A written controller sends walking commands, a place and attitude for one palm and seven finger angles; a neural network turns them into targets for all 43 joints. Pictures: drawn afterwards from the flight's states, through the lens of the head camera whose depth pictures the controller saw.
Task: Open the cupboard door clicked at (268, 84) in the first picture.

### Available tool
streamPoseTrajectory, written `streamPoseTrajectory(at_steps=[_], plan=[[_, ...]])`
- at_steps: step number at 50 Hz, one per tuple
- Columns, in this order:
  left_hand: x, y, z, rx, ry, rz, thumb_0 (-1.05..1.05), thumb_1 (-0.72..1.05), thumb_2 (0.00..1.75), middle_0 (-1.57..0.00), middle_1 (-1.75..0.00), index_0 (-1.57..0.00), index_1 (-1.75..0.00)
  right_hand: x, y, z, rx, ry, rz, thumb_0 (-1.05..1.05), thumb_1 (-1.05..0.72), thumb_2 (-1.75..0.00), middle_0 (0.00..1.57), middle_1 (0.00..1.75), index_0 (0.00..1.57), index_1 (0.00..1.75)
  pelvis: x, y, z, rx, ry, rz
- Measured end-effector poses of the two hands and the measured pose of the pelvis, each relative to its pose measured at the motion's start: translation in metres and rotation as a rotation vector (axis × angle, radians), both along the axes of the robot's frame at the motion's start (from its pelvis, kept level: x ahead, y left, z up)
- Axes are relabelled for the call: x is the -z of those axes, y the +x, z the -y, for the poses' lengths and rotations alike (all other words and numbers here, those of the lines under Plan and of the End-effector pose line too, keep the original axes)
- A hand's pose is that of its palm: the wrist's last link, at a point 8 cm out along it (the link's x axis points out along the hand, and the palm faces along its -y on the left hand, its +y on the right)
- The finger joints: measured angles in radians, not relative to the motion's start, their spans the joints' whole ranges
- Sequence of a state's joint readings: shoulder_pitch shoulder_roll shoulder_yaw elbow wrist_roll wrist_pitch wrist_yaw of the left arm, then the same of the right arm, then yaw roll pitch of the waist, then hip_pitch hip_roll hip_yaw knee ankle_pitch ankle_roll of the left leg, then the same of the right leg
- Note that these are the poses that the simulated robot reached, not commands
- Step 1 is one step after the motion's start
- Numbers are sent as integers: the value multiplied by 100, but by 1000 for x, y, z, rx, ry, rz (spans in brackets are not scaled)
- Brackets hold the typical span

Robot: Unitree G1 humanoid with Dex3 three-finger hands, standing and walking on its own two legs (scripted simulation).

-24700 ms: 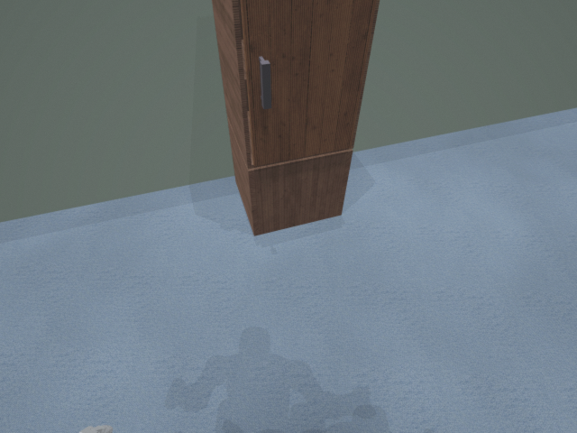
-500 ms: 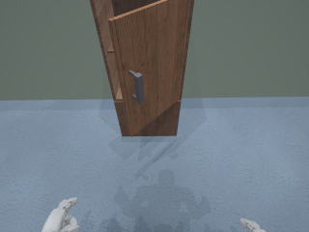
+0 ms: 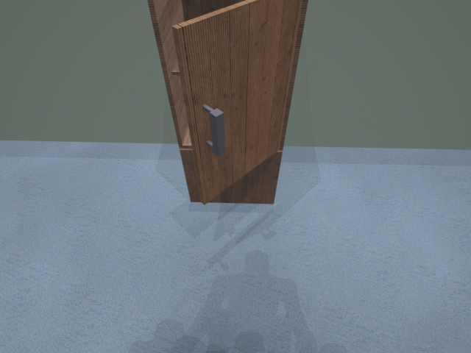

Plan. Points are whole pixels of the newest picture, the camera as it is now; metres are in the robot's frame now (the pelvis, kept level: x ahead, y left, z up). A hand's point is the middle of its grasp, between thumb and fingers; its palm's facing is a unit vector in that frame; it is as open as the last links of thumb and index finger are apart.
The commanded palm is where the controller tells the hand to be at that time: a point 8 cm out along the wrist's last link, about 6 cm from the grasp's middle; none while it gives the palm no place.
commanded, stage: let the arm hang, fingers relaxed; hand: left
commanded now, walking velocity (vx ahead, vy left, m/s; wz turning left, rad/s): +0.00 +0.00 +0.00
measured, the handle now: (212, 130) +0.64 +0.11 -0.02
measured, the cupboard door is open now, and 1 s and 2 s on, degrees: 46 46 46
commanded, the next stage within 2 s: look to check the result in 0.40 s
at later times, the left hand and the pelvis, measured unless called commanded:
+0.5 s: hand out of the picture +0.07 +0.18 -0.17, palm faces -0.01 -0.97 -0.23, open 7.3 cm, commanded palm none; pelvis +0.02 -0.02 +0.00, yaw -1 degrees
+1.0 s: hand out of the picture +0.04 +0.18 -0.17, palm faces +0.00 -0.97 -0.25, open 7.3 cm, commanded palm none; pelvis +0.04 -0.02 +0.00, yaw -1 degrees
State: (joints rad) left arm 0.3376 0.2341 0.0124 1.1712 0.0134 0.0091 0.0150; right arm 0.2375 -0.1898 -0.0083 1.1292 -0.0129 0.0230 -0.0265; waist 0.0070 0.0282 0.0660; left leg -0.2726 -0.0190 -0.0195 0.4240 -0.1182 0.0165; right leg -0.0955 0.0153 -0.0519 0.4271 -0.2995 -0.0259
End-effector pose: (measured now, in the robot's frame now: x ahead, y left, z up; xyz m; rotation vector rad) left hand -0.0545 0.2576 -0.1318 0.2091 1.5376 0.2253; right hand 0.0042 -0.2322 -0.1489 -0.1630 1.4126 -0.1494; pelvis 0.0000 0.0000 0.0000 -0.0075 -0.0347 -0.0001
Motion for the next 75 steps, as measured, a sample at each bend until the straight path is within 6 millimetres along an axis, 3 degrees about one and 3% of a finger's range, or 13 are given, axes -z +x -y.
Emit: streamPoseTrajectory(at_steps=[12,19,25,43,60,69,75], plan=[[-1,90,14,69,-6,216,0,91,90,-20,-30,-20,-29,-3,39,15,-6,-10,101,0,-91,-90,20,30,20,30,-1,11,8,6,11,6],[1,117,29,85,-35,260,0,91,90,-20,-30,-20,-29,-8,44,29,-1,-41,98,0,-91,-90,20,30,20,30,-2,19,13,8,13,3],[3,118,34,83,-40,239,0,91,90,-20,-30,-20,-29,-10,42,36,4,-52,74,0,-91,-90,20,30,20,30,-3,24,17,10,13,1],[1,92,29,50,-10,141,0,91,90,-20,-30,-20,-29,-6,48,34,1,-33,49,0,-91,-90,20,30,20,30,-3,33,22,15,17,2],[5,99,41,56,-34,152,0,91,90,-20,-30,-20,-29,-7,56,35,7,-37,67,0,-91,-90,20,30,20,30,-3,37,24,25,19,-1],[13,105,42,88,-54,115,0,91,90,-20,-30,-20,-29,-2,38,32,108,-50,69,0,-91,-90,20,30,20,30,4,34,22,103,14,-10],[14,125,41,158,-38,125,0,91,90,-20,-30,-20,-29,7,13,37,173,-48,71,0,-91,-90,20,30,20,30,11,23,26,179,42,-27]])
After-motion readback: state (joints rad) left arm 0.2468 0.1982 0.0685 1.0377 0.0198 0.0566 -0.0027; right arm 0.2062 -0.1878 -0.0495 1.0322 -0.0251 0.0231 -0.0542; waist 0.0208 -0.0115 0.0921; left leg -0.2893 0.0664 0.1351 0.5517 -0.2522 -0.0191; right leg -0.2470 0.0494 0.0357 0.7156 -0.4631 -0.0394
